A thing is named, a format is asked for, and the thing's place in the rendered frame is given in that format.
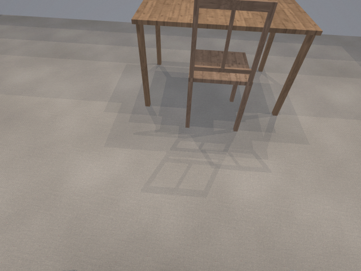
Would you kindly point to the table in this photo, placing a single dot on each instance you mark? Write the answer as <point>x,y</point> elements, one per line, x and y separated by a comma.
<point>289,17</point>

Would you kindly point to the chair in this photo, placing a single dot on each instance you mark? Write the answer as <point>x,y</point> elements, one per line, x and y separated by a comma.
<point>226,67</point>

